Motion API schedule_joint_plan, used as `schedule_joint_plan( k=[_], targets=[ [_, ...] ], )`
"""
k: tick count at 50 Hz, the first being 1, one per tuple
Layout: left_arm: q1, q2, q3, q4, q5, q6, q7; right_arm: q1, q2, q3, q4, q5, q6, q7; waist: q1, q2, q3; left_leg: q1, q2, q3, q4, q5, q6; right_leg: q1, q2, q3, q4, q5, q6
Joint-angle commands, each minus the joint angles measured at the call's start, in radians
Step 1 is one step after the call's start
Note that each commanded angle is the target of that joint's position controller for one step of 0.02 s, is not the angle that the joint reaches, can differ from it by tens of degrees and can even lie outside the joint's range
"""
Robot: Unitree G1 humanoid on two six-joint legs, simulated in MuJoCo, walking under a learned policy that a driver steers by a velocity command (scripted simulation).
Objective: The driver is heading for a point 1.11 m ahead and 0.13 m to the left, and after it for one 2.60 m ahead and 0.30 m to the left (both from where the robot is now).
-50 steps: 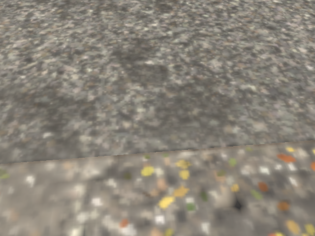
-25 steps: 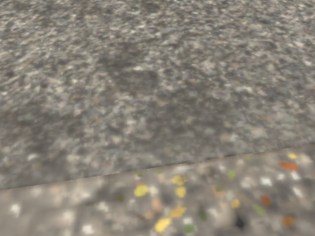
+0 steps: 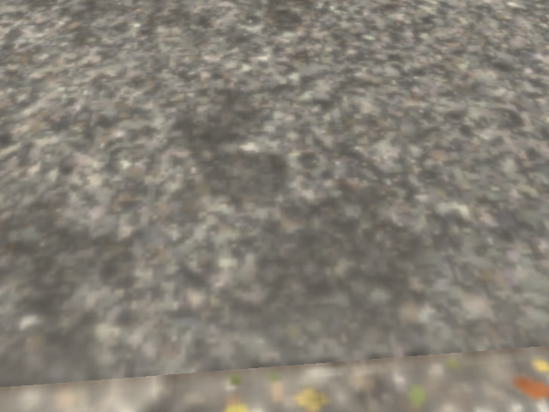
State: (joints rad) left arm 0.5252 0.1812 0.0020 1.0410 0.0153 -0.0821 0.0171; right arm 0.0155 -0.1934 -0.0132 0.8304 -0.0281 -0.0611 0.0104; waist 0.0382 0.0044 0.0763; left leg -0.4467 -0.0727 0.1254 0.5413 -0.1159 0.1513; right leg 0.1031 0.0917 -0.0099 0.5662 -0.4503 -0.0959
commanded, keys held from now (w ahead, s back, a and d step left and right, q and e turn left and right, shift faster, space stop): w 0.98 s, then no key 0.02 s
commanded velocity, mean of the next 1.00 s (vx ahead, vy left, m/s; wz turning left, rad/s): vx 0.50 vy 0.00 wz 0.00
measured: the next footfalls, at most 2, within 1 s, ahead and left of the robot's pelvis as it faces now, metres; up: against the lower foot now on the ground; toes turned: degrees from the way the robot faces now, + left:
right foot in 0.54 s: +0.46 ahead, -0.12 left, +0.00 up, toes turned -3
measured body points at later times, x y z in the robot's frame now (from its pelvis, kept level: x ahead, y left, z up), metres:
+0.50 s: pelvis +0.27 -0.02 +0.02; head +0.30 -0.03 +0.47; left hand +0.48 +0.18 -0.09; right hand +0.16 -0.25 -0.12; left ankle +0.12 +0.05 -0.71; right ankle +0.42 -0.12 -0.70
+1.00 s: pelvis +0.53 -0.05 +0.03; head +0.56 -0.05 +0.47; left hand +0.43 +0.18 -0.12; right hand +0.72 -0.26 -0.10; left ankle +0.70 +0.08 -0.68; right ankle +0.42 -0.11 -0.71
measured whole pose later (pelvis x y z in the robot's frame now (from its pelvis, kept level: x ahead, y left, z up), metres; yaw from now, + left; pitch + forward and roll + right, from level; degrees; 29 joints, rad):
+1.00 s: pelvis +0.53 -0.05 +0.03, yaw +1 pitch +0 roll -1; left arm 0.49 0.16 0.02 1.08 0.02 -0.10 0.00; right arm 0.03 -0.19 -0.02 0.90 -0.02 -0.04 0.03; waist 0.07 0.03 0.05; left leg -0.60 0.07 0.06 0.65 -0.02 0.05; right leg 0.09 0.09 -0.07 0.17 -0.27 -0.08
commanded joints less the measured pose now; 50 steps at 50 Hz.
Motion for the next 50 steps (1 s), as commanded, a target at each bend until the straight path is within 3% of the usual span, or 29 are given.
schedule_joint_plan(
  k=[1,2,3,4,6,9,12,16,20,22,24,25,26,27,28,29,30,31,32,33,34,36,39,44,48,50],
  targets=[
    [0.090,0.073,0.024,-0.077,-0.018,-0.007,-0.012,0.454,-0.251,-0.080,0.099,-0.005,0.008,-0.011,-0.122,0.221,-0.329,0.758,0.473,-0.884,-0.223,-0.220,0.259,-0.672,0.023,0.060,0.884,-0.074,-0.003],
    [-0.018,0.144,0.034,-0.094,0.004,-0.004,-0.010,0.323,-0.184,-0.070,0.073,0.023,0.007,-0.003,-0.099,0.051,-0.155,0.592,0.429,-0.759,-0.310,-0.383,0.216,-0.748,-0.071,0.093,0.842,0.054,-0.023],
    [-0.105,0.152,0.040,-0.116,0.008,-0.008,-0.019,0.249,-0.129,-0.056,0.060,0.026,0.000,0.003,-0.083,0.013,-0.056,0.442,0.392,-0.644,-0.357,-0.353,0.191,-0.728,-0.098,0.076,0.791,0.127,-0.024],
    [-0.126,0.134,0.040,-0.118,0.010,-0.005,-0.021,0.236,-0.093,-0.046,0.074,0.017,-0.010,0.006,-0.046,-0.043,-0.004,0.340,0.356,-0.558,-0.384,-0.229,0.161,-0.684,-0.128,0.077,0.736,0.154,-0.018],
    [-0.102,0.083,0.031,-0.108,0.023,0.019,-0.032,0.266,-0.069,-0.033,0.108,0.015,-0.032,-0.001,0.000,-0.025,-0.004,0.231,0.297,-0.418,-0.409,-0.071,0.117,-0.585,-0.165,0.073,0.648,0.167,0.007],
    [-0.167,0.072,0.031,-0.132,0.023,0.037,-0.042,0.338,-0.102,-0.036,0.151,0.021,-0.052,-0.002,0.005,0.009,0.013,0.215,0.259,-0.309,-0.440,0.050,0.103,-0.633,-0.190,0.033,0.558,0.229,0.035],
    [-0.322,0.087,0.033,-0.182,0.018,0.043,-0.045,0.400,-0.113,-0.033,0.171,0.023,-0.050,-0.001,-0.029,0.018,0.039,0.269,0.229,-0.248,-0.455,0.145,0.072,-0.743,-0.211,-0.006,0.419,0.356,0.058],
    [-0.474,0.071,0.024,-0.224,0.006,0.041,-0.049,0.483,-0.107,-0.024,0.195,0.024,-0.046,-0.005,-0.079,0.045,0.031,0.354,0.206,-0.196,-0.430,0.276,0.023,-0.746,-0.185,-0.048,0.214,0.477,0.071],
    [-0.587,0.074,0.019,-0.256,0.005,0.037,-0.047,0.550,-0.111,-0.020,0.220,0.012,-0.041,-0.017,-0.116,0.061,0.036,0.499,0.237,-0.195,-0.385,0.369,0.032,-0.763,-0.151,-0.067,0.089,0.463,0.058],
    [-0.618,0.082,0.022,-0.272,0.005,0.031,-0.047,0.558,-0.122,-0.022,0.231,0.004,-0.038,-0.024,-0.114,0.066,0.041,0.568,0.269,-0.201,-0.349,0.431,0.047,-0.764,-0.139,-0.065,0.047,0.404,0.039],
    [-0.579,0.093,0.028,-0.268,0.005,0.022,-0.043,0.527,-0.134,-0.025,0.233,0.001,-0.036,-0.030,-0.076,0.073,0.027,0.590,0.285,-0.185,-0.278,0.593,0.038,-0.674,-0.109,-0.074,-0.005,0.321,0.007],
    [-0.506,0.105,0.036,-0.245,0.006,0.016,-0.036,0.508,-0.144,-0.027,0.232,0.001,-0.036,-0.032,-0.041,0.081,-0.009,0.581,0.283,-0.173,-0.199,0.728,0.025,-0.567,-0.077,-0.085,-0.029,0.281,-0.012],
    [-0.367,0.123,0.048,-0.198,0.008,0.008,-0.028,0.492,-0.152,-0.029,0.233,0.004,-0.033,-0.030,0.018,0.073,-0.076,0.561,0.264,-0.154,-0.052,0.797,0.010,-0.407,-0.045,-0.096,-0.083,0.291,-0.036],
    [-0.188,0.162,0.066,-0.140,0.023,-0.002,-0.017,0.474,-0.146,-0.025,0.224,0.012,-0.034,-0.028,0.090,0.050,-0.172,0.426,0.228,-0.126,0.152,0.666,-0.008,-0.154,-0.090,-0.047,-0.109,0.321,-0.071],
    [-0.027,0.264,0.093,-0.117,0.051,-0.008,-0.005,0.497,-0.081,-0.007,0.180,0.036,-0.038,-0.021,0.118,-0.089,-0.319,0.142,0.145,-0.072,0.492,0.251,-0.041,0.147,-0.366,0.284,-0.120,0.223,-0.150],
    [-0.026,0.279,0.103,-0.107,0.028,0.008,-0.018,0.580,-0.072,-0.016,0.195,0.052,-0.037,-0.016,0.077,-0.232,-0.421,-0.101,-0.016,-0.102,0.780,-0.400,-0.061,0.267,-0.532,0.696,-0.254,0.220,-0.268],
    [-0.130,0.226,0.093,-0.117,0.000,0.015,-0.026,0.496,-0.141,-0.035,0.184,0.025,-0.033,-0.020,0.041,-0.085,-0.264,-0.191,0.059,-0.183,0.814,-0.327,-0.047,0.140,-0.476,0.588,-0.284,0.174,-0.234],
    [-0.220,0.168,0.078,-0.130,-0.006,0.009,-0.030,0.412,-0.122,-0.034,0.157,0.019,-0.037,-0.014,0.017,-0.047,-0.141,-0.196,0.094,-0.181,0.772,-0.242,-0.048,-0.011,-0.439,0.452,-0.322,0.213,-0.208],
    [-0.262,0.123,0.066,-0.127,-0.001,0.002,-0.032,0.381,-0.097,-0.032,0.151,0.018,-0.036,-0.011,-0.017,-0.020,-0.069,-0.158,0.129,-0.175,0.706,-0.194,-0.051,-0.130,-0.390,0.354,-0.361,0.293,-0.168],
    [-0.260,0.092,0.056,-0.110,-0.002,-0.006,-0.028,0.372,-0.087,-0.034,0.145,0.002,-0.023,-0.006,-0.045,-0.034,-0.041,-0.114,0.150,-0.176,0.653,-0.175,-0.060,-0.205,-0.348,0.283,-0.379,0.356,-0.137],
    [-0.250,0.074,0.049,-0.094,-0.001,-0.012,-0.025,0.395,-0.061,-0.030,0.155,-0.008,-0.008,0.002,-0.066,-0.046,-0.040,-0.071,0.156,-0.168,0.626,-0.162,-0.070,-0.245,-0.320,0.230,-0.395,0.393,-0.118],
    [-0.192,0.089,0.050,-0.064,-0.005,-0.027,-0.023,0.389,-0.048,-0.031,0.150,-0.011,0.008,0.013,-0.080,-0.051,-0.041,-0.071,0.156,-0.145,0.595,-0.139,-0.084,-0.259,-0.300,0.178,-0.409,0.492,-0.118],
    [-0.134,0.117,0.052,-0.039,-0.006,-0.031,-0.022,0.263,-0.059,-0.033,0.105,-0.010,0.020,0.019,-0.069,-0.055,-0.001,-0.170,0.177,-0.116,0.505,-0.040,-0.106,-0.251,-0.279,0.125,-0.445,0.518,-0.114],
    [-0.044,0.110,0.041,-0.013,-0.006,-0.028,-0.019,0.051,-0.051,-0.021,0.037,0.006,0.018,0.021,-0.017,-0.063,0.026,-0.197,0.163,-0.071,0.243,0.109,-0.124,-0.193,-0.252,0.070,-0.451,0.622,-0.086],
    [0.030,0.116,0.039,0.016,0.002,-0.024,-0.009,-0.059,-0.055,-0.016,0.002,0.009,0.014,0.017,0.018,-0.072,0.038,-0.201,0.134,-0.050,0.114,0.115,-0.104,-0.068,-0.281,0.065,-0.425,0.680,-0.094],
    [0.037,0.115,0.038,0.028,0.010,-0.018,-0.002,-0.081,-0.057,-0.016,-0.010,0.006,0.006,0.015,0.013,-0.065,0.052,-0.196,0.121,-0.050,0.065,0.071,-0.085,-0.009,-0.300,0.057,-0.377,0.786,-0.098]
  ],
)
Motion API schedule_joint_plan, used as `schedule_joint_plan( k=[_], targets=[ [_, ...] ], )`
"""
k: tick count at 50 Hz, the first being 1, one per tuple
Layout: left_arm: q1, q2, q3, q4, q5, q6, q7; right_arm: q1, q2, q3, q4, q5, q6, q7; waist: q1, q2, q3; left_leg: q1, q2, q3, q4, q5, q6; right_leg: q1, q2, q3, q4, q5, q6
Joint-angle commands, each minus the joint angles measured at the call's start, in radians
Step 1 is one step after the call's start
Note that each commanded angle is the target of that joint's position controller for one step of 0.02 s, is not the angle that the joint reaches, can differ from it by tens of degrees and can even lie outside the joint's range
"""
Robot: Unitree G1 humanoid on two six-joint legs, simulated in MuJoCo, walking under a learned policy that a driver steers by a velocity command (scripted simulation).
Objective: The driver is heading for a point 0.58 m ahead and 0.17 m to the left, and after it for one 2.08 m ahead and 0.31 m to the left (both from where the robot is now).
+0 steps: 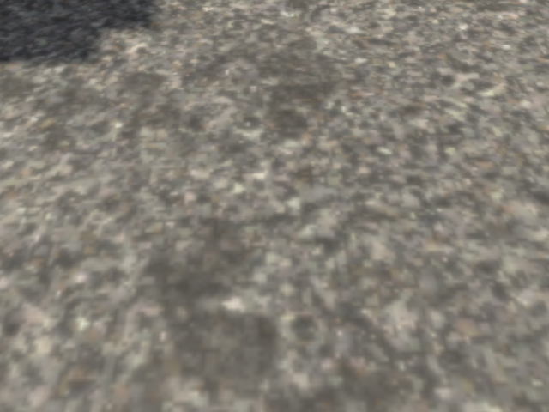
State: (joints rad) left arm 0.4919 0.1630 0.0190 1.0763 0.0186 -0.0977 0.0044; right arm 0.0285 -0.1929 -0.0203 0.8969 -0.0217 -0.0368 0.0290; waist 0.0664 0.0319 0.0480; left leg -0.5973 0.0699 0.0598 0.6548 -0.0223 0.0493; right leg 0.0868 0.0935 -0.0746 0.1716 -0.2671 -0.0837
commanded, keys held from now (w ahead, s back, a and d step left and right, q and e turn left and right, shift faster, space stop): no key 0.58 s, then q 0.36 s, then w+q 0.06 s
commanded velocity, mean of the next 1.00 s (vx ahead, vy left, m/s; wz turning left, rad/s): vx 0.11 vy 0.00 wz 0.13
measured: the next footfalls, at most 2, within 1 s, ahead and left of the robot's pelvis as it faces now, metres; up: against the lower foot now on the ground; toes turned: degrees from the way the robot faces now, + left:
left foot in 0.10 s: +0.22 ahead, +0.10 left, +0.00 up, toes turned +4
right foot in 0.50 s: +0.20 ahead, -0.10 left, +0.00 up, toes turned -1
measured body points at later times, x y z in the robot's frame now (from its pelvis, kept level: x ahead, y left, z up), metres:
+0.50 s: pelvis +0.14 +0.03 +0.00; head +0.15 +0.03 +0.45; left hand +0.18 +0.25 -0.16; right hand +0.14 -0.20 -0.16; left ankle +0.19 +0.09 -0.74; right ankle +0.16 -0.10 -0.74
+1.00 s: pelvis +0.15 +0.03 -0.02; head +0.17 +0.06 +0.43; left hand +0.17 +0.30 -0.17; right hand +0.23 -0.22 -0.15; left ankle +0.17 +0.10 -0.74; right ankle +0.14 -0.10 -0.70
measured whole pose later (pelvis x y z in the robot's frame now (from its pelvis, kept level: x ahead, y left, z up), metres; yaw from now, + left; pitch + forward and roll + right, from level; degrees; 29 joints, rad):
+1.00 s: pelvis +0.15 +0.03 -0.02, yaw +10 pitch +0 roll -2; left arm 0.20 0.23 0.07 0.98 0.02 0.04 0.06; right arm 0.29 -0.20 -0.06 0.93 -0.03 0.01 -0.02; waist -0.02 -0.01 0.04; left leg -0.37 -0.07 0.00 0.65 -0.29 0.10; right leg -0.40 -0.01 -0.05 0.95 -0.51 -0.01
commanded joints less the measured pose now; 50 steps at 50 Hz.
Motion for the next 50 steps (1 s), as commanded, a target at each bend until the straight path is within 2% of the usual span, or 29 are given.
schedule_joint_plan(
  k=[1,3,4,5,6,7,8,9,10,11,12,14,16,21,24,26,27,28,29,34,37,41,43,45,46,47,48,49,50],
  targets=[
    [0.059,0.132,0.021,-0.004,0.010,-0.001,0.015,-0.073,-0.054,-0.009,-0.071,-0.001,-0.025,-0.007,-0.028,-0.093,0.073,0.000,-0.040,0.026,-0.076,-0.051,0.030,0.016,-0.300,0.105,0.065,0.719,-0.100],
    [0.032,0.143,0.022,-0.002,0.008,0.000,0.021,0.072,-0.069,-0.019,-0.017,-0.004,-0.044,-0.021,-0.081,-0.111,0.003,0.191,-0.103,0.041,-0.128,-0.077,0.059,0.011,-0.281,0.093,0.228,0.972,-0.066],
    [0.010,0.149,0.023,-0.002,-0.002,0.002,0.021,0.217,-0.083,-0.028,0.036,-0.010,-0.058,-0.029,-0.143,-0.092,-0.062,0.356,-0.121,0.048,-0.222,0.029,0.077,-0.018,-0.245,0.069,0.389,0.957,-0.041],
    [0.012,0.136,0.017,-0.016,-0.019,-0.003,0.022,0.350,-0.138,-0.044,0.074,-0.031,-0.072,-0.039,-0.181,-0.064,-0.156,0.606,-0.005,-0.041,-0.195,0.292,0.107,-0.182,-0.205,0.055,0.583,0.709,-0.016],
    [0.114,0.056,0.001,-0.027,-0.051,-0.001,0.025,0.457,-0.228,-0.064,0.086,-0.051,-0.073,-0.039,-0.163,0.129,-0.328,0.921,0.325,-0.351,-0.099,0.834,0.242,-0.450,-0.073,-0.016,0.959,-0.029,0.022],
    [0.171,0.098,0.020,0.004,-0.062,0.012,0.030,0.461,-0.218,-0.067,0.088,0.012,-0.054,-0.030,-0.153,0.132,-0.459,0.959,0.396,-0.519,-0.152,0.977,0.354,-0.541,0.003,0.090,1.150,-0.358,0.035],
    [0.089,0.123,0.029,-0.009,-0.030,0.023,0.030,0.344,-0.177,-0.057,0.063,0.031,-0.047,-0.027,-0.116,0.034,-0.328,0.794,0.341,-0.404,-0.215,0.838,0.327,-0.564,-0.055,0.141,1.152,-0.281,0.039],
    [-0.002,0.097,0.026,-0.031,-0.008,0.026,0.025,0.246,-0.111,-0.037,0.052,0.027,-0.046,-0.030,-0.096,0.022,-0.180,0.644,0.289,-0.325,-0.276,0.703,0.287,-0.590,-0.085,0.130,1.100,-0.224,0.044],
    [-0.037,0.086,0.029,-0.035,0.007,0.035,0.020,0.219,-0.068,-0.024,0.058,0.023,-0.047,-0.036,-0.072,0.005,-0.099,0.524,0.242,-0.257,-0.329,0.635,0.246,-0.561,-0.113,0.128,1.035,-0.187,0.050],
    [-0.039,0.076,0.030,-0.037,0.019,0.051,0.014,0.207,-0.044,-0.014,0.066,0.023,-0.047,-0.044,-0.044,0.010,-0.071,0.437,0.202,-0.204,-0.361,0.580,0.214,-0.507,-0.129,0.126,0.967,-0.161,0.057],
    [-0.016,0.052,0.027,-0.023,0.023,0.067,0.009,0.210,-0.034,-0.007,0.075,0.016,-0.049,-0.046,-0.026,0.009,-0.073,0.376,0.178,-0.164,-0.371,0.588,0.195,-0.434,-0.123,0.113,0.930,-0.135,0.061],
    [0.009,0.020,0.019,-0.009,0.013,0.090,0.010,0.213,-0.057,-0.004,0.086,0.006,-0.059,-0.045,0.004,0.017,-0.100,0.316,0.152,-0.108,-0.375,0.619,0.191,-0.355,-0.110,0.094,0.844,-0.105,0.071],
    [-0.031,0.023,0.015,-0.013,0.010,0.104,0.019,0.210,-0.078,-0.002,0.093,-0.002,-0.060,-0.042,0.008,0.042,-0.097,0.293,0.133,-0.084,-0.383,0.520,0.177,-0.335,-0.113,0.081,0.708,-0.083,0.072],
    [-0.152,0.054,0.007,-0.018,0.005,0.124,0.031,0.272,-0.092,-0.002,0.118,-0.002,-0.023,-0.047,-0.047,0.073,-0.063,0.257,0.129,-0.157,-0.447,-0.108,0.156,-0.296,-0.119,0.059,0.513,-0.043,0.066],
    [-0.150,0.041,-0.005,0.001,0.007,0.111,0.035,0.267,-0.078,0.003,0.122,0.009,-0.003,-0.054,-0.034,0.021,-0.004,0.202,0.113,-0.191,-0.430,-0.332,0.109,-0.205,-0.122,0.059,0.293,0.037,0.052],
    [-0.118,0.083,-0.007,0.008,0.019,0.088,0.042,0.308,-0.055,0.005,0.127,0.009,0.000,-0.054,-0.057,-0.055,0.014,0.192,0.061,-0.171,-0.362,-0.317,0.042,-0.164,-0.245,0.197,0.171,0.135,0.035],
    [-0.172,0.104,-0.004,0.019,-0.006,0.084,0.040,0.371,-0.001,0.012,0.144,0.024,0.007,-0.050,-0.115,-0.197,0.046,0.283,-0.023,-0.089,-0.358,-0.251,0.022,-0.312,-0.254,0.232,0.147,0.070,0.006],
    [-0.190,0.056,-0.015,0.013,-0.010,0.077,0.034,0.367,-0.022,0.011,0.162,0.017,0.012,-0.052,-0.105,-0.160,0.043,0.399,-0.018,-0.086,-0.335,-0.187,0.012,-0.390,-0.246,0.230,0.109,0.008,0.017],
    [-0.193,0.046,-0.018,0.015,-0.014,0.070,0.032,0.361,-0.032,0.006,0.166,0.014,0.013,-0.054,-0.102,-0.128,0.039,0.440,-0.006,-0.096,-0.329,-0.150,0.013,-0.405,-0.222,0.204,0.107,0.004,0.034],
    [-0.190,0.099,0.012,-0.010,-0.011,0.077,0.058,0.270,-0.065,-0.009,0.114,0.014,0.017,-0.051,-0.077,-0.050,0.014,0.312,-0.007,-0.138,-0.278,-0.149,0.039,-0.296,-0.198,0.131,0.189,0.055,0.025],
    [-0.161,0.126,0.036,-0.024,-0.006,0.090,0.069,0.253,-0.058,-0.019,0.078,0.010,0.025,-0.052,-0.067,-0.063,0.008,0.230,-0.034,-0.139,-0.191,-0.181,0.050,-0.293,-0.232,0.141,0.206,0.017,-0.007],
    [-0.180,0.163,0.068,-0.054,0.002,0.106,0.082,0.289,-0.035,-0.028,0.049,-0.008,0.039,-0.052,-0.080,-0.153,-0.029,0.191,-0.088,-0.070,0.066,-0.276,0.045,-0.322,-0.383,0.210,0.196,0.093,-0.095],
    [-0.244,0.165,0.071,-0.089,0.004,0.106,0.083,0.315,-0.037,-0.037,0.040,-0.016,0.046,-0.051,-0.099,-0.137,-0.030,0.209,-0.071,-0.048,0.171,-0.404,0.054,-0.386,-0.453,0.216,0.232,0.216,-0.139],
    [-0.296,0.175,0.075,-0.106,0.008,0.106,0.076,0.336,-0.022,-0.037,0.034,-0.012,0.044,-0.048,-0.125,-0.088,-0.022,0.288,-0.062,-0.056,0.011,-0.334,0.067,-0.429,-0.395,0.127,0.327,0.228,-0.070],
    [-0.265,0.171,0.079,-0.103,0.010,0.112,0.069,0.330,-0.066,-0.048,0.023,-0.016,0.035,-0.049,-0.113,0.021,-0.014,0.322,-0.018,-0.185,-0.155,-0.189,0.081,-0.464,-0.308,0.040,0.474,0.095,0.000],
    [-0.270,0.126,0.070,-0.154,-0.008,0.121,0.063,0.347,-0.210,-0.084,-0.001,-0.012,0.029,-0.053,-0.113,0.287,-0.005,0.374,0.213,-0.598,-0.342,0.063,0.189,-0.653,-0.087,-0.085,0.741,-0.217,0.091],
    [-0.293,0.110,0.059,-0.178,0.005,0.130,0.057,0.419,-0.224,-0.088,0.020,-0.012,0.033,-0.048,-0.123,0.236,-0.062,0.420,0.259,-0.732,-0.412,-0.002,0.266,-0.691,-0.050,0.055,0.909,-0.397,0.084],
    [-0.289,0.111,0.057,-0.177,0.009,0.129,0.044,0.401,-0.207,-0.090,0.018,-0.006,0.038,-0.051,-0.098,0.107,-0.059,0.423,0.218,-0.667,-0.407,-0.284,0.273,-0.717,-0.082,0.106,0.962,-0.329,0.072],
    [-0.320,0.122,0.058,-0.184,0.007,0.118,0.030,0.344,-0.185,-0.087,-0.002,-0.005,0.046,-0.054,-0.089,0.028,-0.026,0.392,0.170,-0.612,-0.439,-0.533,0.241,-0.738,-0.114,0.120,0.932,-0.231,0.063]
  ],
)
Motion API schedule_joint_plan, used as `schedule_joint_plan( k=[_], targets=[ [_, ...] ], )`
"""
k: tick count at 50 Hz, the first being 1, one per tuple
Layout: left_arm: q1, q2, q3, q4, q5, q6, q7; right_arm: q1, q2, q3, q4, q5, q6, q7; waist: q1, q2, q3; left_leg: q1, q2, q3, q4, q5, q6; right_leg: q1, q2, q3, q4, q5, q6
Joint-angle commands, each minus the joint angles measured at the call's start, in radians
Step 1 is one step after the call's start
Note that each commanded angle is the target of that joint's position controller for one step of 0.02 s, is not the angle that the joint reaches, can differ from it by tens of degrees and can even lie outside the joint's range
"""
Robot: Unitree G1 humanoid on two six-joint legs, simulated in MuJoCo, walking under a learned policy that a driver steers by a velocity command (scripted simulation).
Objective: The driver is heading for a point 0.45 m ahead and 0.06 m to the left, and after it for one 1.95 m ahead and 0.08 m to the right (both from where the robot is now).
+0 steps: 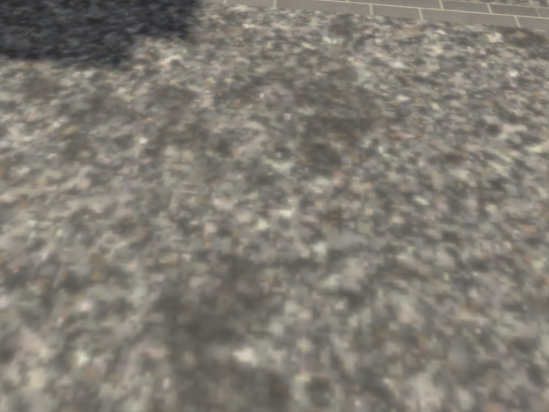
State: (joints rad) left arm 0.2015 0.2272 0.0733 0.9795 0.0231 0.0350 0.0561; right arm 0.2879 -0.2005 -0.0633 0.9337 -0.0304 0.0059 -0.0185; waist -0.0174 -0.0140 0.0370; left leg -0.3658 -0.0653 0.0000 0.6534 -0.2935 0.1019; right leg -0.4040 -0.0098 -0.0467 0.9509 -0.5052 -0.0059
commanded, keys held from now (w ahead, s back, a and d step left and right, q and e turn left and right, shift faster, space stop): w+q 0.42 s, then w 0.34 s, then e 0.24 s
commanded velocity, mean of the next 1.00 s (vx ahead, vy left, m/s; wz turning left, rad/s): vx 0.36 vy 0.00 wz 0.30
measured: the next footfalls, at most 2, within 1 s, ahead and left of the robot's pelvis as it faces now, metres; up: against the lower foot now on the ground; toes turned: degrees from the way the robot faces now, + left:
right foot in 0.42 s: +0.18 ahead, -0.12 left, +0.00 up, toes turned +17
left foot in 0.86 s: +0.37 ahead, +0.18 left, +0.00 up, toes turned +21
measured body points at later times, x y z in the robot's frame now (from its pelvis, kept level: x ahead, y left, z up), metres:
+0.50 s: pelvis +0.11 -0.03 +0.02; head +0.12 -0.04 +0.47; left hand +0.18 +0.26 -0.08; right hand +0.23 -0.29 -0.12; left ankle +0.04 +0.06 -0.68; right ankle +0.14 -0.13 -0.72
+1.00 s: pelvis +0.30 +0.07 +0.01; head +0.34 +0.10 +0.46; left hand +0.22 +0.31 -0.14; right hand +0.52 -0.10 -0.09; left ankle +0.33 +0.16 -0.72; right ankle +0.25 -0.09 -0.64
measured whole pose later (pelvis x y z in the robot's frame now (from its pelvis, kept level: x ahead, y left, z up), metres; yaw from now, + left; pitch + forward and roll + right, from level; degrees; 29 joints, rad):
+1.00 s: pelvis +0.30 +0.07 +0.01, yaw +15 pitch +1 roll -1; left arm 0.37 0.22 0.05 0.92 0.01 -0.03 0.01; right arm 0.10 -0.20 -0.02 0.79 -0.02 -0.07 0.00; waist 0.06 -0.02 0.08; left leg -0.33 0.01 0.11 0.47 -0.17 0.06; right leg -0.38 -0.01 0.01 1.10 -0.45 -0.03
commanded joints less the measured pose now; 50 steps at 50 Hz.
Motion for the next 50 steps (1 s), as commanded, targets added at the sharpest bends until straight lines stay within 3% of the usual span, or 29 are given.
schedule_joint_plan(
  k=[1,2,4,6,8,15,18,20,21,22,23,24,25,27,32,36,38,40,41,42,43,44,45,46,47,48,49,50],
  targets=[
    [-0.056,0.079,0.009,-0.100,0.004,-0.031,-0.031,0.028,-0.161,-0.039,-0.064,0.010,0.008,-0.010,0.008,0.085,0.006,0.151,0.269,-0.525,-0.475,-0.327,0.155,-0.246,-0.025,0.091,0.100,0.078,-0.015],
    [-0.054,0.088,0.009,-0.098,0.013,-0.042,-0.041,0.004,-0.141,-0.034,-0.075,0.013,0.004,-0.010,0.010,0.112,0.000,0.165,0.240,-0.485,-0.492,-0.259,0.144,-0.223,-0.029,0.083,0.069,0.135,-0.007],
    [-0.050,0.081,0.008,-0.100,0.016,-0.053,-0.051,0.044,-0.130,-0.035,-0.065,0.017,-0.012,-0.005,0.001,0.087,-0.036,0.219,0.217,-0.443,-0.489,-0.149,0.142,-0.200,-0.020,0.078,0.028,0.196,0.008],
    [-0.074,0.074,0.005,-0.117,0.014,-0.059,-0.055,0.086,-0.148,-0.043,-0.055,0.020,-0.026,0.000,-0.012,0.073,-0.044,0.266,0.212,-0.435,-0.488,-0.121,0.149,-0.211,-0.015,0.080,-0.033,0.216,0.022],
    [-0.106,0.078,0.003,-0.140,0.012,-0.060,-0.055,0.103,-0.165,-0.049,-0.055,0.019,-0.031,0.005,-0.026,0.095,-0.038,0.278,0.210,-0.448,-0.496,-0.145,0.157,-0.220,-0.009,0.080,-0.091,0.219,0.034],
    [-0.196,0.088,-0.007,-0.223,0.003,-0.079,-0.060,0.098,-0.205,-0.069,-0.083,0.009,-0.040,0.022,-0.050,0.121,-0.026,0.199,0.196,-0.509,-0.468,-0.197,0.169,-0.136,0.015,0.083,-0.257,0.193,0.040],
    [-0.152,0.091,-0.011,-0.240,-0.010,-0.092,-0.055,0.042,-0.213,-0.075,-0.114,0.006,-0.042,0.033,-0.014,0.124,-0.028,0.085,0.168,-0.529,-0.425,-0.205,0.146,0.035,0.040,0.084,-0.376,0.178,0.018],
    [-0.001,0.093,-0.008,-0.205,-0.018,-0.106,-0.038,-0.033,-0.199,-0.073,-0.142,0.008,-0.040,0.033,0.080,0.074,-0.032,-0.105,0.084,-0.485,-0.321,-0.231,0.082,0.340,0.054,0.069,-0.560,0.266,0.004],
    [0.092,0.154,0.008,-0.189,-0.008,-0.114,-0.022,-0.040,-0.154,-0.062,-0.155,0.015,-0.050,0.031,0.118,-0.012,-0.061,-0.253,0.022,-0.407,-0.175,-0.295,0.034,0.521,-0.056,0.163,-0.603,0.195,-0.012],
    [0.178,0.251,0.022,-0.194,0.016,-0.118,-0.010,-0.021,-0.050,-0.032,-0.182,0.029,-0.062,0.031,0.128,-0.212,-0.144,-0.335,-0.091,-0.199,0.147,-0.320,-0.015,0.608,-0.336,0.507,-0.754,-0.144,-0.070],
    [0.136,0.300,0.038,-0.192,0.029,-0.111,-0.010,-0.014,-0.103,-0.034,-0.187,0.008,-0.065,0.031,0.080,-0.188,-0.063,-0.453,-0.072,-0.136,0.293,-0.261,-0.015,0.504,-0.418,0.753,-0.841,-0.323,-0.151],
    [0.094,0.225,0.027,-0.198,0.022,-0.110,-0.020,-0.015,-0.137,-0.037,-0.182,-0.009,-0.065,0.039,0.041,-0.103,0.011,-0.458,0.008,-0.151,0.367,-0.171,-0.010,0.424,-0.397,0.712,-0.828,-0.324,-0.181],
    [0.059,0.156,0.010,-0.204,0.007,-0.116,-0.035,-0.010,-0.140,-0.037,-0.161,-0.015,-0.066,0.052,0.023,-0.048,0.044,-0.429,0.029,-0.153,0.373,-0.095,-0.020,0.373,-0.325,0.585,-0.824,-0.220,-0.162],
    [0.059,0.122,-0.002,-0.198,0.005,-0.128,-0.045,0.003,-0.130,-0.034,-0.143,-0.019,-0.060,0.069,0.013,-0.089,0.033,-0.374,0.036,-0.123,0.383,0.006,-0.049,0.345,-0.224,0.381,-0.834,0.047,-0.130],
    [0.180,0.116,-0.002,-0.138,-0.007,-0.149,-0.061,-0.144,-0.114,-0.016,-0.197,-0.017,-0.049,0.079,0.039,-0.090,0.014,-0.412,0.058,-0.075,0.319,0.125,-0.085,0.395,-0.194,0.208,-0.808,0.488,-0.157],
    [0.224,0.121,-0.001,-0.110,-0.010,-0.145,-0.065,-0.305,-0.073,0.017,-0.248,-0.011,-0.046,0.091,0.070,-0.115,0.031,-0.272,0.094,0.046,0.066,0.197,-0.088,0.344,-0.170,0.118,-0.804,0.633,-0.151],
    [0.257,0.145,0.004,-0.092,-0.008,-0.141,-0.063,-0.341,-0.080,0.021,-0.260,-0.005,-0.045,0.089,0.077,-0.119,0.038,-0.199,0.085,0.076,-0.016,0.171,-0.066,0.355,-0.193,0.116,-0.787,0.682,-0.147],
    [0.281,0.150,0.002,-0.069,-0.009,-0.130,-0.060,-0.313,-0.084,0.021,-0.251,-0.006,-0.053,0.074,0.058,-0.109,0.040,-0.101,0.048,0.086,-0.083,0.147,-0.040,0.376,-0.204,0.128,-0.693,0.931,-0.137],
    [0.286,0.156,0.001,-0.061,-0.011,-0.126,-0.057,-0.240,-0.095,0.016,-0.224,-0.009,-0.061,0.061,0.027,-0.104,0.003,-0.010,0.017,0.088,-0.132,0.159,-0.026,0.400,-0.190,0.127,-0.599,1.096,-0.121],
    [0.277,0.157,-0.001,-0.056,-0.023,-0.123,-0.055,-0.109,-0.112,0.009,-0.178,-0.018,-0.076,0.048,-0.035,-0.078,-0.067,0.164,0.004,0.086,-0.225,0.269,-0.004,0.380,-0.151,0.102,-0.447,1.145,-0.093],
    [0.269,0.139,-0.010,-0.071,-0.036,-0.126,-0.053,0.019,-0.158,-0.003,-0.145,-0.039,-0.093,0.032,-0.084,-0.061,-0.167,0.412,0.108,0.006,-0.214,0.388,0.016,0.236,-0.116,0.092,-0.281,0.932,-0.070],
    [0.332,0.021,-0.041,-0.119,-0.065,-0.125,-0.054,0.140,-0.268,-0.025,-0.140,-0.063,-0.096,0.015,-0.092,0.170,-0.363,0.785,0.477,-0.330,-0.133,0.806,0.112,-0.070,-0.013,0.016,0.065,0.301,-0.023],
    [0.378,0.097,-0.016,-0.088,-0.063,-0.106,-0.032,0.159,-0.274,-0.036,-0.135,-0.004,-0.078,0.017,-0.093,0.196,-0.491,0.740,0.574,-0.466,-0.159,1.054,0.195,-0.086,0.067,0.070,0.268,-0.116,-0.030],
    [0.317,0.124,0.001,-0.089,-0.044,-0.090,-0.024,0.082,-0.217,-0.020,-0.145,0.017,-0.073,0.019,-0.056,0.104,-0.362,0.607,0.499,-0.307,-0.176,1.047,0.166,-0.108,0.014,0.124,0.305,-0.064,-0.039],
    [0.267,0.093,-0.005,-0.098,-0.034,-0.085,-0.029,-0.011,-0.150,0.000,-0.156,0.017,-0.075,0.016,-0.023,0.106,-0.225,0.475,0.452,-0.210,-0.224,0.979,0.129,-0.138,-0.016,0.105,0.269,-0.012,-0.037],
    [0.248,0.079,-0.002,-0.093,-0.020,-0.074,-0.035,-0.058,-0.102,0.016,-0.158,0.016,-0.075,0.011,0.003,0.102,-0.134,0.361,0.401,-0.140,-0.278,0.884,0.085,-0.126,-0.042,0.099,0.216,0.033,-0.031],
    [0.248,0.074,0.002,-0.091,-0.002,-0.056,-0.045,-0.079,-0.090,0.021,-0.154,0.020,-0.074,0.003,0.027,0.128,-0.084,0.269,0.364,-0.085,-0.318,0.824,0.065,-0.092,-0.049,0.086,0.187,0.074,-0.021],
    [0.269,0.058,0.003,-0.083,0.006,-0.040,-0.053,-0.090,-0.098,0.020,-0.155,0.016,-0.074,-0.001,0.045,0.134,-0.078,0.210,0.349,-0.040,-0.337,0.817,0.063,-0.050,-0.035,0.064,0.201,0.109,-0.013]
  ],
)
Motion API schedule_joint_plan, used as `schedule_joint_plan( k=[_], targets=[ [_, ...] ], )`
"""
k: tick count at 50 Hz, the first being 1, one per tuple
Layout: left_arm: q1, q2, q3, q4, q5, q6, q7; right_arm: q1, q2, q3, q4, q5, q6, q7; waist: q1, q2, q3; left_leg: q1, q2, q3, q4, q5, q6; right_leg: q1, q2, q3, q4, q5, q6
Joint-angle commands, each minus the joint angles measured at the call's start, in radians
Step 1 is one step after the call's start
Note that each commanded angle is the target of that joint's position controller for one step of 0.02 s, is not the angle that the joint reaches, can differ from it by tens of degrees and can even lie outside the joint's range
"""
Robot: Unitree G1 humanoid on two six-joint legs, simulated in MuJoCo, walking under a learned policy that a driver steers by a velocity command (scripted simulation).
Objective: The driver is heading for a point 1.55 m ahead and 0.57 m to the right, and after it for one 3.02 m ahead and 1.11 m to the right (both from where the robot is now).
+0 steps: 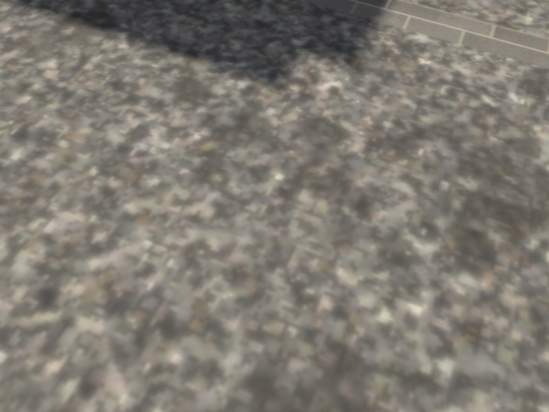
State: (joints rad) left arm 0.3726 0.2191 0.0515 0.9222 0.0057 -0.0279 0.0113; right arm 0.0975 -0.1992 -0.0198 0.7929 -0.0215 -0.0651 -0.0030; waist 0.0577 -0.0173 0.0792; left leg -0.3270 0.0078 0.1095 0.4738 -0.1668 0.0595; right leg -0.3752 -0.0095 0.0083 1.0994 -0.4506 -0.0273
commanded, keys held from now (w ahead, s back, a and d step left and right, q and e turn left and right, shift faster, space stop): e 0.80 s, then no key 0.20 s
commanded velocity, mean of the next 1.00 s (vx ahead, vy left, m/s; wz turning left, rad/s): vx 0.04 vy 0.00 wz -0.49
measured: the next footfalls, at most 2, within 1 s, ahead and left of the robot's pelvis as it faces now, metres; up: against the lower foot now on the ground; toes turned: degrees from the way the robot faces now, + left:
right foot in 0.36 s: +0.11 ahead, -0.12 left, +0.00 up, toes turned -16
left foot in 0.84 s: +0.16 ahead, +0.07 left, +0.00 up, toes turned -32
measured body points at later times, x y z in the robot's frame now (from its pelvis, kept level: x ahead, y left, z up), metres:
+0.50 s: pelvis +0.06 -0.03 +0.00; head +0.09 -0.07 +0.45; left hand +0.26 +0.20 -0.10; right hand +0.08 -0.31 -0.14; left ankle +0.06 +0.10 -0.67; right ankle +0.07 -0.11 -0.74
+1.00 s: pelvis +0.07 +0.01 +0.01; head +0.11 +0.02 +0.45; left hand +0.32 +0.18 -0.12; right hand +0.03 -0.28 -0.09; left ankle +0.12 +0.09 -0.74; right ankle +0.00 -0.09 -0.67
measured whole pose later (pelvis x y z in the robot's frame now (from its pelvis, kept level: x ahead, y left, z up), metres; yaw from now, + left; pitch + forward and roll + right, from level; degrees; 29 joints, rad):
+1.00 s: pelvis +0.07 +0.01 +0.01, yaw -32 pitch +0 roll -1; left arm 0.20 0.31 0.09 0.74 0.02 0.06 -0.02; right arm 0.22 -0.24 -0.03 0.73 -0.02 0.01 -0.03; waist 0.00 -0.05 0.05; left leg -0.21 -0.01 0.01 0.43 -0.23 0.04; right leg -0.45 0.14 0.14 1.00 -0.42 0.01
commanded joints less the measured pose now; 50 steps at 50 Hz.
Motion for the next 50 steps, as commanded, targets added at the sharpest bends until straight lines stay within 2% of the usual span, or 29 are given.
schedule_joint_plan(
  k=[1,4,8,10,13,16,17,18,19,20,21,22,23,24,25,27,29,32,36,39,41,42,43,44,45,46,47,48,50],
  targets=[
    [0.103,0.057,0.027,-0.030,0.022,0.033,-0.014,0.103,-0.108,-0.026,-0.015,0.006,-0.008,-0.018,-0.018,0.129,-0.133,0.148,0.275,-0.124,-0.171,0.704,0.114,-0.063,-0.025,0.001,0.061,0.080,0.013],
    [0.056,0.053,0.033,-0.061,0.023,0.054,-0.020,0.089,-0.119,-0.031,-0.013,0.005,-0.015,-0.025,0.002,0.133,-0.123,0.111,0.279,-0.057,-0.199,0.621,0.139,-0.099,-0.028,-0.012,0.028,0.149,0.024],
    [-0.070,0.041,0.022,-0.122,0.028,0.070,-0.037,0.108,-0.122,-0.034,0.002,0.002,0.001,-0.035,-0.021,0.146,-0.094,0.106,0.270,0.012,-0.198,0.460,0.138,-0.101,-0.050,-0.041,-0.172,0.244,0.022],
    [-0.117,0.043,0.017,-0.150,0.028,0.074,-0.046,0.127,-0.146,-0.042,0.007,0.000,0.010,-0.032,-0.039,0.139,-0.101,0.115,0.286,0.023,-0.178,0.422,0.141,-0.061,-0.042,-0.064,-0.255,0.240,0.012],
    [-0.165,0.068,0.021,-0.190,0.027,0.079,-0.050,0.153,-0.185,-0.058,0.012,-0.003,0.031,-0.025,-0.063,0.136,-0.103,0.151,0.324,0.011,-0.128,0.352,0.136,-0.035,-0.027,-0.089,-0.333,0.149,-0.007],
    [-0.174,0.077,0.025,-0.221,0.021,0.070,-0.048,0.159,-0.209,-0.070,0.013,-0.001,0.054,-0.025,-0.065,0.120,-0.098,0.170,0.340,0.009,-0.039,0.250,0.100,0.029,-0.010,-0.103,-0.477,0.106,-0.036],
    [-0.151,0.081,0.025,-0.221,0.023,0.057,-0.045,0.176,-0.213,-0.074,0.021,-0.003,0.063,-0.026,-0.048,0.075,-0.110,0.148,0.316,0.035,0.038,0.176,0.057,0.104,0.001,-0.092,-0.591,0.198,-0.047],
    [-0.097,0.147,0.042,-0.209,0.033,0.039,-0.033,0.227,-0.185,-0.070,0.024,-0.009,0.071,-0.022,-0.039,-0.084,-0.150,0.079,0.241,0.092,0.232,0.036,-0.006,0.221,-0.081,0.061,-0.717,0.343,-0.074],
    [-0.097,0.294,0.075,-0.238,0.026,0.033,-0.022,0.213,-0.099,-0.048,-0.043,0.001,0.077,-0.016,-0.052,-0.336,-0.138,-0.223,0.040,0.140,0.478,-0.463,-0.092,0.334,-0.368,0.481,-0.776,0.704,-0.217],
    [0.028,0.293,0.088,-0.202,0.001,0.040,-0.018,0.128,-0.145,-0.053,-0.055,-0.007,0.098,-0.024,0.035,-0.182,-0.189,-0.252,0.004,-0.044,0.642,-0.536,-0.095,0.340,-0.395,0.485,-0.762,0.801,-0.330],
    [0.003,0.258,0.076,-0.196,-0.001,0.046,-0.011,0.116,-0.139,-0.053,-0.061,0.003,0.105,-0.022,0.003,-0.133,-0.157,-0.280,0.021,-0.092,0.699,-0.466,-0.096,0.316,-0.348,0.403,-0.754,0.773,-0.331],
    [-0.073,0.215,0.063,-0.208,0.001,0.056,-0.005,0.110,-0.134,-0.052,-0.056,0.011,0.100,-0.021,-0.027,-0.092,-0.103,-0.283,0.037,-0.117,0.675,-0.370,-0.092,0.261,-0.281,0.329,-0.776,0.673,-0.287],
    [-0.150,0.187,0.054,-0.229,-0.001,0.063,0.001,0.105,-0.145,-0.055,-0.053,0.005,0.093,-0.022,-0.054,-0.088,-0.089,-0.278,0.047,-0.128,0.631,-0.298,-0.087,0.246,-0.222,0.285,-0.787,0.600,-0.241],
    [-0.191,0.160,0.045,-0.245,-0.003,0.064,0.002,0.126,-0.161,-0.060,-0.044,-0.010,0.092,-0.020,-0.069,-0.094,-0.102,-0.251,0.037,-0.120,0.626,-0.255,-0.088,0.238,-0.188,0.254,-0.780,0.647,-0.225],
    [-0.191,0.159,0.043,-0.249,-0.003,0.062,-0.002,0.143,-0.162,-0.062,-0.039,-0.015,0.096,-0.017,-0.074,-0.075,-0.131,-0.227,0.022,-0.117,0.636,-0.238,-0.089,0.241,-0.177,0.241,-0.771,0.696,-0.222],
    [-0.164,0.186,0.051,-0.245,-0.002,0.052,-0.010,0.150,-0.144,-0.059,-0.044,-0.005,0.104,-0.014,-0.072,-0.044,-0.159,-0.209,0.013,-0.125,0.598,-0.231,-0.097,0.251,-0.171,0.248,-0.765,0.692,-0.222],
    [-0.144,0.204,0.057,-0.242,0.003,0.051,-0.012,0.128,-0.134,-0.054,-0.059,-0.001,0.111,-0.017,-0.057,-0.060,-0.146,-0.214,0.008,-0.132,0.528,-0.232,-0.104,0.248,-0.165,0.279,-0.777,0.584,-0.223],
    [-0.126,0.214,0.061,-0.244,0.010,0.058,-0.013,0.090,-0.138,-0.052,-0.083,-0.001,0.115,-0.020,-0.035,-0.094,-0.128,-0.199,-0.002,-0.144,0.436,-0.236,-0.105,0.221,-0.159,0.338,-0.793,0.412,-0.228],
    [-0.135,0.230,0.069,-0.254,0.018,0.065,-0.022,0.071,-0.139,-0.047,-0.108,0.008,0.103,-0.025,-0.027,-0.102,-0.128,-0.117,-0.031,-0.146,0.325,-0.250,-0.090,0.174,-0.147,0.404,-0.774,0.374,-0.221],
    [-0.164,0.231,0.072,-0.262,0.018,0.070,-0.029,0.106,-0.144,-0.045,-0.117,0.018,0.091,-0.031,-0.043,-0.117,-0.140,-0.016,-0.060,-0.145,0.204,-0.257,-0.067,0.150,-0.133,0.462,-0.749,0.434,-0.193],
    [-0.212,0.221,0.070,-0.269,0.006,0.074,-0.029,0.191,-0.136,-0.042,-0.100,0.018,0.079,-0.039,-0.096,-0.106,-0.145,0.133,-0.068,-0.131,-0.021,-0.146,-0.045,0.092,-0.091,0.455,-0.708,0.401,-0.132],
    [-0.206,0.188,0.060,-0.273,-0.003,0.071,-0.023,0.215,-0.171,-0.050,-0.096,0.009,0.070,-0.047,-0.099,-0.048,-0.143,0.221,0.013,-0.201,-0.154,-0.124,-0.024,0.018,-0.037,0.413,-0.652,0.282,-0.073],
    [-0.140,0.106,0.039,-0.275,-0.001,0.067,-0.018,0.194,-0.247,-0.059,-0.118,-0.009,0.067,-0.053,-0.057,0.169,-0.154,0.288,0.275,-0.461,-0.265,-0.201,0.030,-0.082,0.084,0.255,-0.438,0.033,-0.015],
    [-0.163,0.163,0.054,-0.283,0.017,0.067,-0.009,0.122,-0.314,-0.075,-0.138,-0.014,0.073,-0.043,-0.062,0.263,-0.075,0.132,0.390,-0.625,-0.289,-0.089,0.147,-0.178,0.198,0.101,-0.276,-0.125,0.006],
    [-0.165,0.202,0.065,-0.272,0.034,0.067,-0.009,0.120,-0.255,-0.064,-0.140,-0.013,0.070,-0.036,-0.054,0.164,-0.061,0.083,0.367,-0.576,-0.261,0.022,0.184,-0.124,0.142,0.155,-0.128,-0.099,0.010],
    [-0.138,0.197,0.068,-0.246,0.026,0.070,-0.016,0.065,-0.196,-0.046,-0.142,-0.001,0.066,-0.030,-0.017,0.117,-0.052,0.070,0.298,-0.467,-0.234,0.095,0.164,-0.103,0.138,0.160,-0.066,-0.038,0.013],
    [-0.105,0.189,0.066,-0.224,0.019,0.074,-0.022,0.027,-0.176,-0.040,-0.150,0.000,0.065,-0.026,0.002,0.118,-0.054,0.084,0.234,-0.371,-0.212,0.174,0.135,-0.091,0.140,0.148,-0.022,0.009,0.025],
    [-0.093,0.180,0.063,-0.215,0.018,0.078,-0.027,0.023,-0.173,-0.039,-0.151,0.003,0.061,-0.029,0.000,0.152,-0.073,0.127,0.204,-0.322,-0.194,0.247,0.126,-0.100,0.139,0.136,0.001,0.032,0.036],
    [-0.113,0.162,0.052,-0.211,0.014,0.082,-0.031,0.068,-0.165,-0.037,-0.137,0.004,0.057,-0.029,-0.032,0.153,-0.097,0.203,0.184,-0.272,-0.160,0.377,0.131,-0.103,0.137,0.119,-0.034,0.031,0.061]
  ],
)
